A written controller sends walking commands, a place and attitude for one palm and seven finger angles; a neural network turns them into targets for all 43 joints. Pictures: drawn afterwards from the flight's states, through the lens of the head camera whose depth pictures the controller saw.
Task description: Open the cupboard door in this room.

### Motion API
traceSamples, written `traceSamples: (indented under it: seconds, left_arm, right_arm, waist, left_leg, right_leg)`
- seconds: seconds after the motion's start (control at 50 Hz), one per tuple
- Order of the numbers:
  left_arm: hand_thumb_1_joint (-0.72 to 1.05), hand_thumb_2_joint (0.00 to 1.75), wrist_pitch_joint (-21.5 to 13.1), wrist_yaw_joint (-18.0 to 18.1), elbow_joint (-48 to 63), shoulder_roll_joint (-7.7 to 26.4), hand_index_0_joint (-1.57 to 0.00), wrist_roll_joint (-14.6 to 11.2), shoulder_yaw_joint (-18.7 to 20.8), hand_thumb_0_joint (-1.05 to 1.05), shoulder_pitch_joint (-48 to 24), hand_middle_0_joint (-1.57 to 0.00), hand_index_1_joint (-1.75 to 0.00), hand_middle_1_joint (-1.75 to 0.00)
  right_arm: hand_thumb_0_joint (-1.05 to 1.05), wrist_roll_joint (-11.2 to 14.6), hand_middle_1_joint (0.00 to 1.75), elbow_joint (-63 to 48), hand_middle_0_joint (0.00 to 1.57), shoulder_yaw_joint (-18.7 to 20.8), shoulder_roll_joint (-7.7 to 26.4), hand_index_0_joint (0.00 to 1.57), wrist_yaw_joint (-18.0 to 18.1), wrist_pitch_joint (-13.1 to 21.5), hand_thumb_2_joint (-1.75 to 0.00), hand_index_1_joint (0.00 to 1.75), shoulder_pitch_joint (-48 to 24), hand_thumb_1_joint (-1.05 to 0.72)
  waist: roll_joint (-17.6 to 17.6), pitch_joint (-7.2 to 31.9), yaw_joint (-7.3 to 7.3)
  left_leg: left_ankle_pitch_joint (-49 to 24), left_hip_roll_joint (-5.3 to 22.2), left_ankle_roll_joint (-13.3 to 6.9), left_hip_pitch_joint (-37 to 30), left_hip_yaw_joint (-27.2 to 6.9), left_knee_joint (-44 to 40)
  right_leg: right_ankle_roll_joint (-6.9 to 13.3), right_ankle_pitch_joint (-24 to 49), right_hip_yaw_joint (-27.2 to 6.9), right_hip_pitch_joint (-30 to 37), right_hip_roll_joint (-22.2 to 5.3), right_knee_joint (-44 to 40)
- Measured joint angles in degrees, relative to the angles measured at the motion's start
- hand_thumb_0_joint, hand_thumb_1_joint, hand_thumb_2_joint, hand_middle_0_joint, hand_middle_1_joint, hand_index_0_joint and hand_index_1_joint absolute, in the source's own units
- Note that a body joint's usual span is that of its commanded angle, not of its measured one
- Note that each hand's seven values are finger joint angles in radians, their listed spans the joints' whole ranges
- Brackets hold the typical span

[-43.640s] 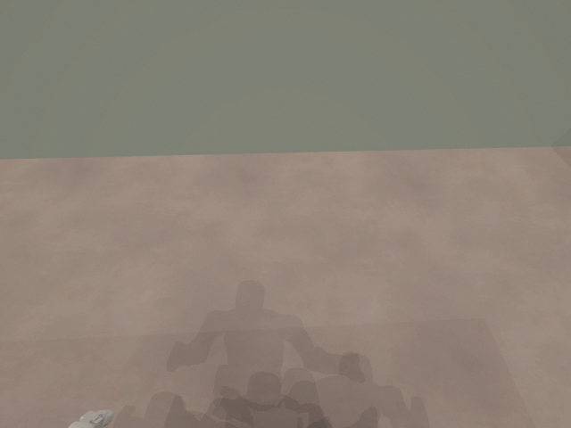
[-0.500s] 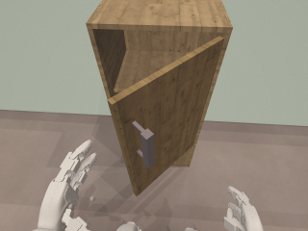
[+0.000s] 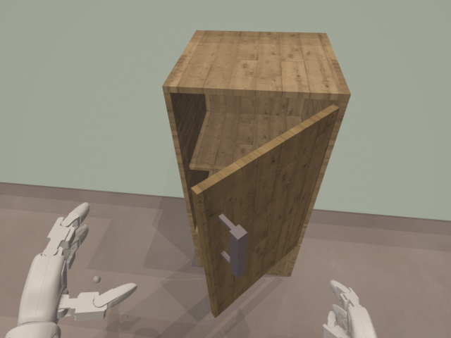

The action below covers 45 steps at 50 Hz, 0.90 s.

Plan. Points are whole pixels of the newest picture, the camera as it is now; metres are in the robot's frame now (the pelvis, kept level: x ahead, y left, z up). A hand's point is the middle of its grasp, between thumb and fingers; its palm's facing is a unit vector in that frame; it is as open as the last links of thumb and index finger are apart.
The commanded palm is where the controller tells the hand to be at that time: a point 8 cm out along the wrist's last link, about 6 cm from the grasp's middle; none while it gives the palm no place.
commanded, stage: draw the hand back to the body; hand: left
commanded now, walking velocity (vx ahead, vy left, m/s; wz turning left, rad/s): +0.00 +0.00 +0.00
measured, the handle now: (231, 246) +0.31 +0.03 -0.02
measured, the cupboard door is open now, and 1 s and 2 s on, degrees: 47 47 47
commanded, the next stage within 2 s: step back with the hand held close in 0.72 s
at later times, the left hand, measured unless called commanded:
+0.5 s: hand (52, 230) +0.20 +0.25 +0.18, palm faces +0.45 -0.81 -0.39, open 7.8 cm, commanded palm +0.15 +0.29 +0.19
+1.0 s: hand (56, 235) +0.19 +0.24 +0.18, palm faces +0.42 -0.79 -0.44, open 7.4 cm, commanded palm +0.13 +0.27 +0.19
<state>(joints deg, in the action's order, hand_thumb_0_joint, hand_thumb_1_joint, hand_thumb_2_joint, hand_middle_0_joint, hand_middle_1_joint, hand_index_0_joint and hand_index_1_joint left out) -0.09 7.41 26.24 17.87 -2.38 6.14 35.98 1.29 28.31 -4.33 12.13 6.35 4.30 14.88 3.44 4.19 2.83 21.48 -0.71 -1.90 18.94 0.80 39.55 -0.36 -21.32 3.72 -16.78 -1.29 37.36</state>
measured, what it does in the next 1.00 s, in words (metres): stands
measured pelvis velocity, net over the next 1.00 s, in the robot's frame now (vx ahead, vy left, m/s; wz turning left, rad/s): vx -0.01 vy -0.02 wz -0.02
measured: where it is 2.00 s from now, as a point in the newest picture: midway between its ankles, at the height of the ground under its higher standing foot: outside the picture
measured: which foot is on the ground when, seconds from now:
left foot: down 0.00-1.00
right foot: down 0.00-1.00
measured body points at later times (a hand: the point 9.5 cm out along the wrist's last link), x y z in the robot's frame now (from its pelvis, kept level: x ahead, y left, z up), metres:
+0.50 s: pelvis +0.01 -0.01 +0.02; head -0.01 -0.03 +0.47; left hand +0.17 +0.29 +0.20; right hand +0.20 -0.23 -0.06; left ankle -0.01 +0.09 -0.72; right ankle -0.02 -0.12 -0.72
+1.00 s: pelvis -0.01 -0.02 +0.02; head -0.02 -0.04 +0.47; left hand +0.16 +0.28 +0.21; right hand +0.18 -0.25 -0.06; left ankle -0.01 +0.09 -0.72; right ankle -0.02 -0.12 -0.72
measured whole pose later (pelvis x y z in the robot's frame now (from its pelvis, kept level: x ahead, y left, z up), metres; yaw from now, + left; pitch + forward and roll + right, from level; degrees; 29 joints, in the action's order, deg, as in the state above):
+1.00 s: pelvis -0.01 -0.02 +0.02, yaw -1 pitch -2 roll -1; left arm -7.3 6.2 22.2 20.9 -3.6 21.8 27.6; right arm 0.2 34.6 -0.9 13.3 3.8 2.3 9.5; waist 3.9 -0.9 1.6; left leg 13.4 1.6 0.1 9.3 0.7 25.0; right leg 1.4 -12.1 3.7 -6.6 1.5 21.0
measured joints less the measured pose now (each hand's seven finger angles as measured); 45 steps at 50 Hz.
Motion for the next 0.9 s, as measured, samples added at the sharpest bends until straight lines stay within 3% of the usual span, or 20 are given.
traceSamples:
  seconds: [0.2, 0.42, 0.64, 0.9]
  left_arm:
    - [0.36, 0.67, -1.0, -0.3, -0.6, 1.2, -0.19, -0.8, 6.6, 0.00, -4.6, -0.19, -0.30, -0.30]
    - [0.73, 0.83, -2.7, -0.5, -0.9, 2.9, -0.20, -1.7, 13.7, 0.01, -8.9, -0.20, -0.30, -0.30]
    - [0.87, 0.89, -2.6, -1.3, -2.4, 1.5, -0.21, -1.7, 11.5, 0.01, -7.8, -0.21, -0.30, -0.31]
    - [0.89, 0.90, -4.9, -1.5, -4.4, 2.2, -0.21, -1.4, 13.2, 0.01, -10.2, -0.21, -0.30, -0.31]
  right_arm:
    - [0.02, -0.8, 0.30, 3.8, 0.21, 0.2, 0.1, 0.21, -1.4, 1.5, -0.90, 0.30, -2.4, -0.90]
    - [0.02, -1.0, 0.30, 6.3, 0.21, 2.0, 1.1, 0.21, -2.2, 0.9, -0.90, 0.30, -3.6, -0.90]
    - [0.02, -1.1, 0.30, 7.4, 0.21, 2.9, 1.0, 0.20, -2.0, 0.4, -0.90, 0.30, -3.3, -0.90]
    - [0.02, -0.8, 0.30, 7.7, 0.21, 2.9, 0.7, 0.20, -1.9, 0.5, -0.90, 0.30, -3.9, -0.90]
  waist:
    - [-0.5, -2.7, 0.85]
    - [-0.5, -4.2, 1.29]
    - [-0.4, -5.0, 1.02]
    - [0.4, -5.4, 0.74]
  left_leg:
    - [-3.6, -0.2, 0.1, -8.7, 0.6, -9.1]
    - [-5.8, 0.3, 0.7, -12.8, 0.7, -14.0]
    - [-6.7, 1.1, 1.4, -14.1, 0.6, -15.5]
    - [-7.6, 2.0, 2.0, -13.5, -0.1, -15.5]
  right_leg:
    - [-0.1, 3.6, -0.6, 8.2, 0.0, -8.7]
    - [0.4, 5.8, -0.7, 12.2, 0.7, -13.4]
    - [1.2, 6.7, -0.7, 13.4, 1.6, -14.8]
    - [1.9, 7.9, 0.1, 13.6, 2.5, -16.2]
